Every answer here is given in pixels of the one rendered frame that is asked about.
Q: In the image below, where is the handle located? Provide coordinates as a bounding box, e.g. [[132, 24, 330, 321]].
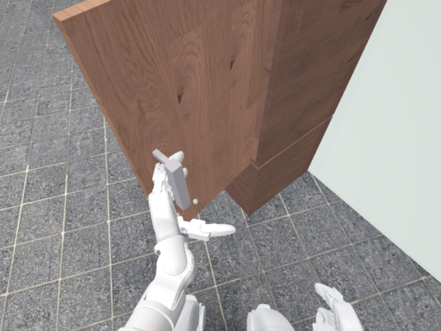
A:
[[152, 149, 191, 211]]

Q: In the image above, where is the robot left hand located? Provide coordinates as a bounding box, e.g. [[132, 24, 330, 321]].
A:
[[148, 151, 236, 242]]

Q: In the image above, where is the robot left forearm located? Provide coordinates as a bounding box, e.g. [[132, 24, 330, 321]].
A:
[[118, 235, 196, 331]]

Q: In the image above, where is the left robot thigh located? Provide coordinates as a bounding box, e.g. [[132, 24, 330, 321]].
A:
[[174, 300, 205, 331]]

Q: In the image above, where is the robot right hand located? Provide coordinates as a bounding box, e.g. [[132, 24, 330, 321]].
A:
[[312, 283, 364, 331]]

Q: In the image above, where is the right robot shin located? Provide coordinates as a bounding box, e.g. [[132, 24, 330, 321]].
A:
[[256, 304, 270, 310]]

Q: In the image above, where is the cupboard door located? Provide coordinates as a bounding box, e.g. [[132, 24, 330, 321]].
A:
[[52, 0, 273, 222]]

